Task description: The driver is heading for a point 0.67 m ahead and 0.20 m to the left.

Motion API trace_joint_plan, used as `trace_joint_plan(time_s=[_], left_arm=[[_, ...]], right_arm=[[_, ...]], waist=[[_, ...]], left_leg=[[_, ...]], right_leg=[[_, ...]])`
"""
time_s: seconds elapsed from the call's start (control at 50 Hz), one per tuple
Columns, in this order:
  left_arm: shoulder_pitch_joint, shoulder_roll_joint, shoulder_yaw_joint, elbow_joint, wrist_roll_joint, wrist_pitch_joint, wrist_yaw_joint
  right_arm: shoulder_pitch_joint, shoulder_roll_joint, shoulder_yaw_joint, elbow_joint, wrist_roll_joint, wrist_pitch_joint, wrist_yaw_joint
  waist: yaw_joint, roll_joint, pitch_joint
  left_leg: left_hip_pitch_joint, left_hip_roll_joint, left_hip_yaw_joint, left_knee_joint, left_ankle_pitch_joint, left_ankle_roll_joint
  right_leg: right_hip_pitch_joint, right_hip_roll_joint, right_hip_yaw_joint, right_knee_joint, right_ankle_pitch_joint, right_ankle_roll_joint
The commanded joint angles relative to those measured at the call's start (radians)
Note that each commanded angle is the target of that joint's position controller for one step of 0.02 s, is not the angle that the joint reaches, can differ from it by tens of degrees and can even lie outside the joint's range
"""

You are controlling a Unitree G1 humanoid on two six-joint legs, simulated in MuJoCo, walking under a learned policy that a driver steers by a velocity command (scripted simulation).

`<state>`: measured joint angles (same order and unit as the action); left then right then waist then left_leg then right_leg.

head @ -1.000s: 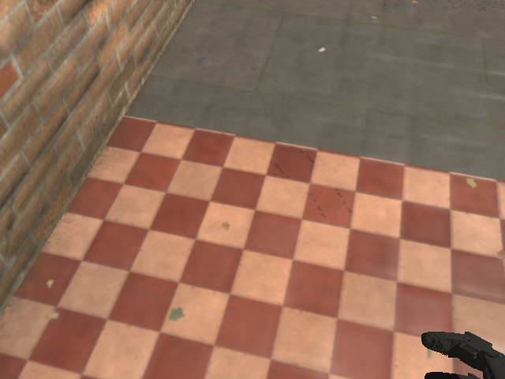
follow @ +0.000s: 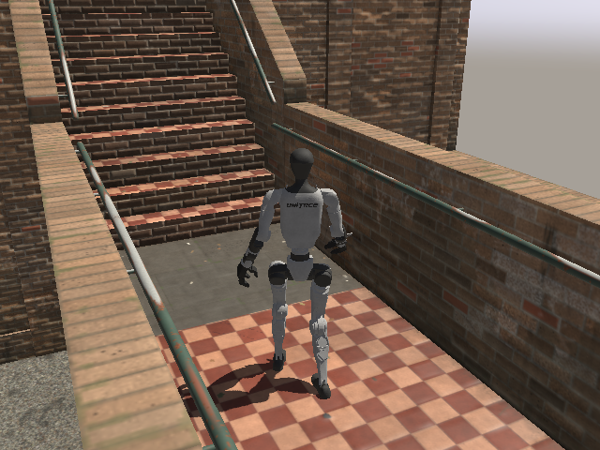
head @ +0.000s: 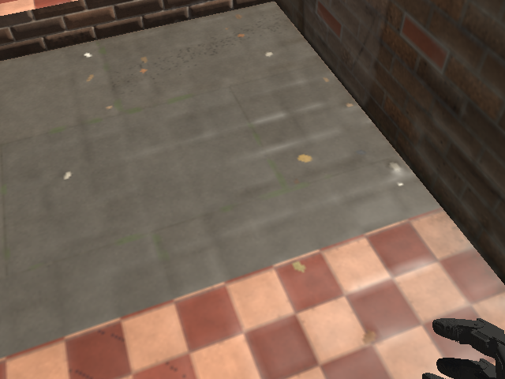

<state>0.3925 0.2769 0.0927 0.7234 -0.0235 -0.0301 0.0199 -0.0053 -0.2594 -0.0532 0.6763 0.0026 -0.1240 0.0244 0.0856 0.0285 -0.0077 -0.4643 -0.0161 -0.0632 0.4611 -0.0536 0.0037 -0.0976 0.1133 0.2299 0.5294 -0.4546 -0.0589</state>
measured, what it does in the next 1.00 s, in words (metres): walks ahead, turning left: right foot, then left foot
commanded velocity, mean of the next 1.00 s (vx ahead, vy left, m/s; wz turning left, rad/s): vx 0.50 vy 0.00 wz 0.22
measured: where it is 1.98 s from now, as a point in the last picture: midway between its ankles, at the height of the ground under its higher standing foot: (257, 313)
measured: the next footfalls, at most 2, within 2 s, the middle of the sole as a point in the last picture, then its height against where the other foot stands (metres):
right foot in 0.44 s outside the picture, level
left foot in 0.92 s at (225, 338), level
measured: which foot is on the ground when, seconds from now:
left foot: down 0.00-0.44, up 0.46-0.90, down 0.92-1.00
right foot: down 0.00-0.02, up 0.04-0.42, down 0.44-0.94, up 0.96-1.00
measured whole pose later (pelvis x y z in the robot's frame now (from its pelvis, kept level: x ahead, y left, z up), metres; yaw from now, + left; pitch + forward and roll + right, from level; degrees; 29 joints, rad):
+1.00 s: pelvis +0.48 +0.07 -0.01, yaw +20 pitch +2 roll -1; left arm 0.29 0.31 0.07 0.79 -0.02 -0.07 0.01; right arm 0.11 -0.31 -0.06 0.64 0.02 -0.03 0.05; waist 0.04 0.01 0.07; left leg -0.51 -0.05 0.02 0.68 -0.20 0.09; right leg -0.25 -0.08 -0.02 1.12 -0.49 0.04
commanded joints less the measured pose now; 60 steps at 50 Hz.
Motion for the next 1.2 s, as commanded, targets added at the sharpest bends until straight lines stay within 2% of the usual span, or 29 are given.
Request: trace_joint_plan(time_s=[0.02, 0.04, 0.06, 0.08, 0.1, 0.14, 0.22, 0.26, 0.36, 0.42, 0.44, 0.46, 0.48, 0.5, 0.52, 0.58, 0.62, 0.72, 0.84, 0.88, 0.92, 0.94, 0.96, 0.98, 1.0, 1.02, 1.04, 1.1, 1.2], left_arm=[[0.025, 0.017, -0.005, -0.100, 0.001, -0.015, 0.005], [0.087, 0.062, -0.007, -0.107, -0.021, -0.019, 0.009], [0.024, 0.150, 0.014, -0.091, -0.024, -0.015, 0.010], [-0.071, 0.169, 0.019, -0.110, -0.008, -0.007, 0.004], [-0.117, 0.148, 0.018, -0.120, 0.007, -0.007, 0.001], [-0.118, 0.096, 0.011, -0.127, 0.007, -0.009, -0.010], [-0.177, 0.047, -0.016, -0.150, 0.033, -0.021, -0.017], [-0.256, 0.005, -0.037, -0.166, 0.026, -0.039, -0.024], [-0.360, 0.064, -0.027, -0.192, 0.002, -0.067, -0.044], [-0.235, 0.120, 0.003, -0.161, 0.003, -0.078, -0.030], [-0.095, 0.169, 0.022, -0.145, 0.019, -0.081, -0.015], [0.030, 0.255, 0.039, -0.133, 0.054, -0.064, 0.003], [0.052, 0.253, 0.038, -0.112, 0.061, -0.055, -0.002], [0.006, 0.161, 0.013, -0.109, 0.039, -0.053, -0.005], [-0.043, 0.113, -0.004, -0.110, 0.029, -0.053, -0.005], [-0.158, 0.076, -0.016, -0.094, 0.040, -0.063, -0.009], [-0.164, 0.092, -0.008, -0.075, 0.038, -0.074, -0.007], [-0.152, 0.145, 0.011, -0.028, 0.036, -0.082, -0.003], [-0.085, 0.197, 0.030, 0.031, 0.008, -0.057, -0.010], [-0.100, 0.240, 0.041, 0.030, -0.006, -0.040, -0.005], [-0.081, 0.220, 0.031, 0.026, 0.007, -0.024, 0.010], [-0.024, 0.102, -0.005, -0.008, 0.045, -0.035, 0.008], [-0.014, 0.073, -0.030, -0.054, 0.034, -0.071, -0.003], [-0.137, 0.172, -0.006, -0.067, -0.009, -0.091, -0.013], [-0.161, 0.168, -0.009, -0.070, -0.018, -0.101, -0.014], [-0.156, 0.157, -0.011, -0.048, 0.007, -0.099, -0.002], [-0.146, 0.167, -0.003, -0.038, 0.027, -0.087, 0.005], [-0.097, 0.132, -0.008, -0.016, 0.032, -0.043, 0.008], [-0.193, 0.074, -0.029, -0.026, 0.036, -0.033, 0.004]], right_arm=[[0.314, -0.261, -0.089, -0.014, -0.031, -0.018, -0.015], [0.356, -0.244, -0.088, 0.016, -0.009, -0.005, -0.004], [0.303, -0.154, -0.065, -0.008, 0.002, 0.003, -0.009], [0.258, -0.127, -0.055, -0.016, -0.010, 0.011, -0.013], [0.225, -0.111, -0.045, -0.006, -0.019, 0.016, -0.010], [0.207, -0.086, -0.030, 0.017, -0.024, 0.014, -0.005], [0.204, -0.124, -0.035, 0.047, 0.001, 0.015, -0.003], [0.228, -0.154, -0.041, 0.056, 0.015, 0.032, -0.008], [0.326, -0.202, -0.049, 0.085, 0.028, 0.053, -0.011], [0.333, -0.173, -0.038, 0.089, 0.027, 0.060, -0.019], [0.314, -0.122, -0.020, 0.079, 0.016, 0.051, -0.016], [0.329, -0.035, 0.005, 0.045, 0.000, 0.034, -0.017], [0.375, -0.082, -0.002, 0.022, 0.036, 0.020, -0.020], [0.354, -0.167, -0.026, 0.038, 0.052, 0.026, -0.022], [0.302, -0.172, -0.031, 0.032, 0.044, 0.033, -0.018], [0.275, -0.114, -0.027, 0.027, 0.026, 0.061, -0.011], [0.240, -0.072, -0.013, 0.003, 0.021, 0.076, -0.006], [0.131, -0.055, 0.000, -0.035, 0.012, 0.082, 0.013], [0.015, -0.097, -0.012, -0.099, 0.011, 0.086, 0.042], [0.065, -0.127, -0.030, -0.107, 0.006, 0.094, 0.042], [0.352, -0.226, -0.089, -0.032, 0.017, 0.099, 0.026], [0.412, -0.327, -0.110, -0.022, 0.030, 0.109, 0.001], [0.395, -0.355, -0.101, -0.068, 0.027, 0.094, 0.010], [0.377, -0.266, -0.076, -0.068, 0.016, 0.082, 0.018], [0.336, -0.228, -0.064, -0.060, 0.008, 0.073, 0.015], [0.264, -0.193, -0.053, -0.068, 0.006, 0.070, 0.011], [0.213, -0.156, -0.042, -0.075, 0.001, 0.070, 0.008], [0.182, -0.157, -0.039, -0.061, -0.012, 0.062, -0.002], [0.200, -0.150, -0.032, -0.012, -0.002, 0.077, -0.032]], waist=[[-0.162, 0.111, -0.300], [-0.141, 0.322, -0.336], [-0.163, 0.172, -0.200], [-0.171, 0.097, -0.108], [-0.150, 0.049, -0.041], [-0.102, 0.065, 0.008], [-0.084, 0.056, 0.018], [-0.117, 0.045, 0.018], [-0.149, 0.065, 0.003], [-0.064, 0.067, -0.047], [0.015, 0.045, -0.121], [0.042, -0.182, -0.234], [0.019, -0.359, -0.271], [0.018, -0.243, -0.164], [0.009, -0.212, -0.081], [-0.062, -0.152, 0.016], [-0.076, -0.122, 0.025], [-0.056, -0.098, 0.038], [-0.035, -0.091, 0.085], [-0.082, -0.116, 0.036], [-0.223, -0.061, -0.126], [-0.182, 0.187, -0.191], [-0.151, 0.258, -0.380], [-0.203, 0.101, -0.306], [-0.176, 0.079, -0.188], [-0.129, 0.000, -0.124], [-0.093, 0.010, -0.096], [-0.045, 0.021, -0.104], [-0.072, 0.038, -0.097]], left_leg=[[0.755, 0.334, -0.413, -0.024, -0.105, 0.200], [0.839, 0.459, -0.754, -0.127, -0.362, 0.288], [0.729, 0.422, -0.663, -0.164, -0.475, 0.251], [0.596, 0.378, -0.507, -0.170, -0.403, 0.216], [0.463, 0.323, -0.401, -0.194, -0.292, 0.205], [0.324, 0.250, -0.276, -0.241, -0.162, 0.199], [0.275, 0.216, -0.179, -0.280, 0.028, 0.248], [0.255, 0.192, -0.136, -0.277, 0.024, 0.241], [0.280, 0.220, -0.184, -0.208, -0.011, 0.209], [0.223, 0.169, -0.189, -0.063, -0.016, 0.142], [0.118, 0.105, -0.144, 0.144, -0.067, 0.098], [-0.139, 0.000, -0.021, 0.489, -0.368, 0.034], [-0.334, -0.017, -0.024, 0.692, -0.554, 0.016], [-0.379, 0.054, -0.057, 0.773, -0.477, 0.017], [-0.388, 0.077, -0.035, 0.778, -0.394, 0.018], [-0.295, 0.134, -0.039, 0.707, -0.249, 0.002], [-0.296, 0.139, -0.030, 0.664, -0.204, -0.015], [-0.218, 0.125, 0.013, 0.379, 0.048, -0.028], [-0.178, 0.097, 0.075, 0.220, -0.016, 0.048], [-0.064, 0.033, 0.138, 0.198, -0.156, 0.091], [0.377, -0.050, 0.146, 0.119, -0.093, 0.151], [0.670, 0.190, -0.256, 0.082, -0.079, 0.257], [0.847, 0.350, -0.787, -0.116, -0.311, 0.426], [0.801, 0.347, -0.700, -0.170, -0.239, 0.365], [0.666, 0.318, -0.529, -0.146, -0.061, 0.329], [0.515, 0.275, -0.391, -0.118, 0.146, 0.289], [0.401, 0.239, -0.292, -0.112, 0.326, 0.269], [0.254, 0.205, -0.169, -0.141, 0.587, 0.269], [0.270, 0.147, -0.050, -0.146, 0.598, 0.211]], right_leg=[[-0.430, -0.029, -0.002, 0.501, 0.105, -0.001], [-0.659, -0.044, -0.047, 0.713, -0.158, 0.026], [-0.722, -0.105, -0.035, 0.805, -0.066, 0.038], [-0.711, -0.129, -0.070, 0.830, 0.027, 0.046], [-0.670, -0.151, -0.078, 0.790, 0.089, 0.046], [-0.584, -0.177, -0.085, 0.701, 0.133, 0.040], [-0.545, -0.203, -0.170, 0.439, 0.176, 0.070], [-0.477, -0.189, -0.197, 0.260, 0.250, 0.079], [-0.334, -0.131, -0.206, 0.028, 0.361, 0.083], [-0.061, -0.127, -0.217, -0.095, 0.356, 0.040], [0.135, -0.240, -0.111, -0.097, 0.300, -0.012], [0.398, -0.469, 0.177, -0.118, 0.227, -0.092], [0.411, -0.581, 0.498, -0.238, 0.012, -0.211], [0.328, -0.531, 0.389, -0.250, -0.081, -0.187], [0.242, -0.473, 0.245, -0.264, -0.027, -0.150], [0.031, -0.387, 0.019, -0.339, 0.253, -0.115], [-0.001, -0.398, -0.057, -0.373, 0.365, -0.130], [-0.021, -0.359, -0.270, -0.392, 0.474, -0.109], [0.102, -0.410, -0.368, -0.321, 0.554, -0.059], [0.134, -0.411, -0.402, -0.166, 0.882, -0.033], [-0.024, -0.337, -0.456, 0.256, 0.945, 0.025], [-0.389, -0.237, -0.455, 0.623, 0.252, 0.083], [-0.632, -0.079, -0.219, 0.850, -0.164, 0.106], [-0.728, -0.132, -0.138, 0.887, -0.090, 0.093], [-0.729, -0.171, -0.159, 0.832, -0.011, 0.078], [-0.664, -0.220, -0.166, 0.761, 0.055, 0.081], [-0.586, -0.245, -0.166, 0.699, 0.078, 0.086], [-0.462, -0.235, -0.185, 0.630, 0.129, 0.109], [-0.454, -0.205, -0.196, 0.336, 0.374, 0.120]])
